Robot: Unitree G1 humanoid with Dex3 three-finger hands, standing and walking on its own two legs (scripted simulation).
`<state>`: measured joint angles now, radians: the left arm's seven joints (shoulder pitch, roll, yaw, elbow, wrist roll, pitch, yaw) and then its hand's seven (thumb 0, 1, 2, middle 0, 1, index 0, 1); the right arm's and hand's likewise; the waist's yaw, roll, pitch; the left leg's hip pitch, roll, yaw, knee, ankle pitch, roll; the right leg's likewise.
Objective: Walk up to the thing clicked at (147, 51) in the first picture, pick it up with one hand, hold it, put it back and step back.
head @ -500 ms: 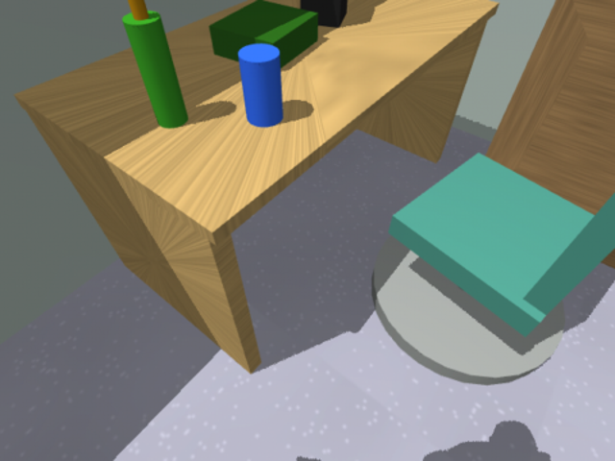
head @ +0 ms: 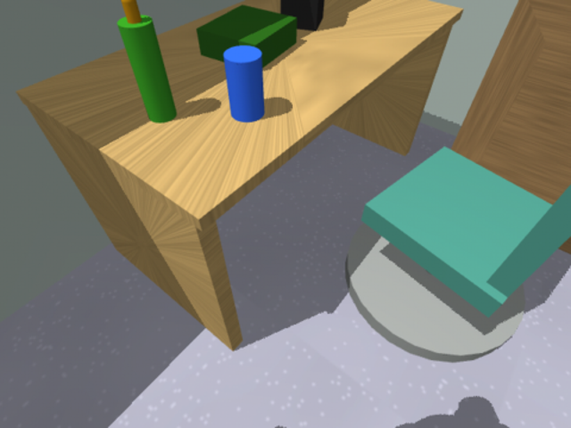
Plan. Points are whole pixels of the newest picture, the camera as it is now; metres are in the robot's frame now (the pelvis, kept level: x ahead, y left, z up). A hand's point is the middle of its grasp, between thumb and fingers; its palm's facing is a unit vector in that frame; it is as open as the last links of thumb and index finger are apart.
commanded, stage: stand
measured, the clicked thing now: (147, 62) +0.84 +0.34 +0.10
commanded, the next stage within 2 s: walk up in 0.62 s
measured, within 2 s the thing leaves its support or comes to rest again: neither
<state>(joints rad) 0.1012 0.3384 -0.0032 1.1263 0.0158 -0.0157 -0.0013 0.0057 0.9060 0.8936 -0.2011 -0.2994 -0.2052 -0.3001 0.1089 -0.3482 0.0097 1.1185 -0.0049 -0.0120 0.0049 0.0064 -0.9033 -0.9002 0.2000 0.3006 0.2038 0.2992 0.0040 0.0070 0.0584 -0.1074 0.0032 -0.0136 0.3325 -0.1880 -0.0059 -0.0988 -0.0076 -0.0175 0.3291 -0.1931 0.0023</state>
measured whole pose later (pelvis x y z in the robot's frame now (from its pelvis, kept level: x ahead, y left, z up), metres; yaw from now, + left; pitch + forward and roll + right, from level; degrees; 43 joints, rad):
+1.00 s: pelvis +0.02 +0.10 -0.04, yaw +12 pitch -3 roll +0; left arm 0.24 0.49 0.10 0.95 0.04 -0.02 0.05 0.01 0.90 0.89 -0.20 -0.30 -0.21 -0.30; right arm 0.22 -0.45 -0.13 0.86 -0.06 0.07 0.13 0.01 -0.91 -0.90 0.20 0.30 0.20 0.30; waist -0.02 0.00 0.11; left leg -0.39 0.07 0.00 0.76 -0.31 -0.04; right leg -0.23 -0.21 -0.07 0.86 -0.53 0.02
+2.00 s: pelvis +0.10 +0.29 -0.04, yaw +26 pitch -2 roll +0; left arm 0.23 0.37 0.03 0.90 0.03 0.00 -0.01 0.01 0.90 0.89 -0.20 -0.30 -0.21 -0.30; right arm 0.15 -0.38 -0.02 0.85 0.01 0.00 -0.01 0.01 -0.90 -0.90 0.20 0.30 0.21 0.30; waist 0.03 0.01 0.13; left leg -0.40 -0.02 -0.01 0.78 -0.34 0.02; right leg -0.34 -0.05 -0.06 0.79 -0.40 0.00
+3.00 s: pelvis +0.11 +0.29 -0.01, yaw +26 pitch -2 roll -1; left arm 0.09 0.36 0.03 1.10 0.01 0.02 -0.03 0.01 0.91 0.89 -0.20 -0.30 -0.20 -0.30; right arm 0.08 -0.36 0.01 1.10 0.00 -0.03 0.00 0.01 -0.90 -0.90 0.20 0.30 0.20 0.30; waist 0.01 -0.01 0.07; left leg -0.23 0.00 -0.03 0.42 -0.15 0.00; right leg -0.17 -0.02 -0.07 0.41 -0.20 0.00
